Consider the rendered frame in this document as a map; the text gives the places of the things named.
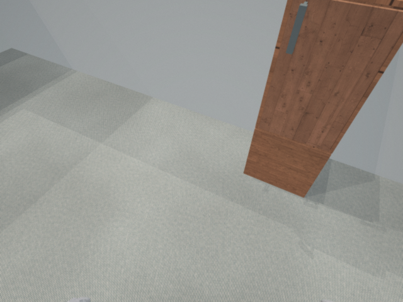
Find handle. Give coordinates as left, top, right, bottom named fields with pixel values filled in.
left=286, top=1, right=308, bottom=54

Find cupboard door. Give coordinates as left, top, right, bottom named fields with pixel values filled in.
left=259, top=0, right=403, bottom=151

